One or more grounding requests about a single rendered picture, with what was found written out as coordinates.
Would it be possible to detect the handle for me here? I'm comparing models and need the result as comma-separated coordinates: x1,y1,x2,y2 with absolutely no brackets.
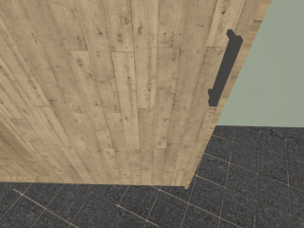
207,28,243,107

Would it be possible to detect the wardrobe door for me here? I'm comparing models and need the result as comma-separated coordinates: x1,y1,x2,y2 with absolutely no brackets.
0,0,261,186
0,120,52,177

